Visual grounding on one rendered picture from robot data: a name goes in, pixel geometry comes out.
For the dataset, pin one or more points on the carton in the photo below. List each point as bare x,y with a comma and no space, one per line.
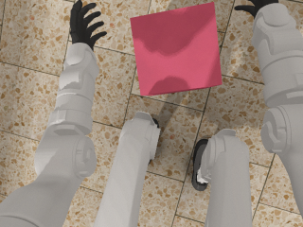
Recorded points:
177,50

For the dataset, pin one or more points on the robot left hand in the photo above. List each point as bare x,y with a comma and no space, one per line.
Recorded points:
80,31

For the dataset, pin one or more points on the left robot forearm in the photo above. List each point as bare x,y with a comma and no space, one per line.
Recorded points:
75,96

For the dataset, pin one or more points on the robot left upper arm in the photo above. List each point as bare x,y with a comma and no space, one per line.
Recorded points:
62,162

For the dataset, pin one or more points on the robot shin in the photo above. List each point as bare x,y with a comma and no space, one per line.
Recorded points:
127,125
203,174

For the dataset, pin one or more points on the right robot forearm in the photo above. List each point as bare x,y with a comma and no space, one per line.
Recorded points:
280,55

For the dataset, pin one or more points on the right robot shin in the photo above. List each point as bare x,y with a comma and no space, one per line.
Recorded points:
203,174

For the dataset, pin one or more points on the robot right upper arm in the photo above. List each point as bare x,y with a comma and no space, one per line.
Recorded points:
282,133

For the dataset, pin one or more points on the robot right hand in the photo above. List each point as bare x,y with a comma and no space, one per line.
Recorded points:
258,4

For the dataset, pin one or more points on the left robot shin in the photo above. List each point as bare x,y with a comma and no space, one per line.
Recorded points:
127,125

